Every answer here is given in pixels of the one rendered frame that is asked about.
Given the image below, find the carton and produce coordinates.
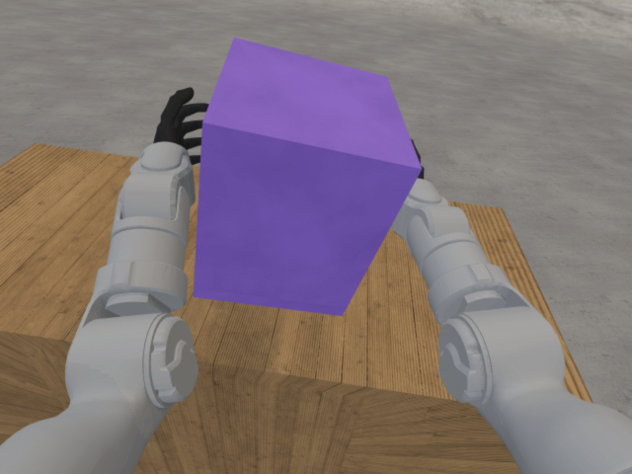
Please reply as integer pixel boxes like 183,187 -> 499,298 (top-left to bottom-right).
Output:
193,38 -> 422,316

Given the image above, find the left robot forearm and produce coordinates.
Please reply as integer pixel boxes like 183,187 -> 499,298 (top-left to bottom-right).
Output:
65,141 -> 196,398

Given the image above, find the robot right hand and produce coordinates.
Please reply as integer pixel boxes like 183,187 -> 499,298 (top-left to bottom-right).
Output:
411,139 -> 424,179

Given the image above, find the right robot upper arm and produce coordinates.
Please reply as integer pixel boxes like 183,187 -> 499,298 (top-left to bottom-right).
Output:
438,306 -> 632,474

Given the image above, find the left robot upper arm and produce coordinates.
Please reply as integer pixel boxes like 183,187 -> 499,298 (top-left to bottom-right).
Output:
0,313 -> 198,474

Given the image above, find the right robot forearm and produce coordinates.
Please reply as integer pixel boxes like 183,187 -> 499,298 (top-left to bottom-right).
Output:
391,179 -> 565,378

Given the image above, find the pedestal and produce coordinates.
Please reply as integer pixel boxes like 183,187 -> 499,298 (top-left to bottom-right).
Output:
0,143 -> 593,474

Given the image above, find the robot left hand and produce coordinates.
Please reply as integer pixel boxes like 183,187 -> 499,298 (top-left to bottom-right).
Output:
153,87 -> 209,165

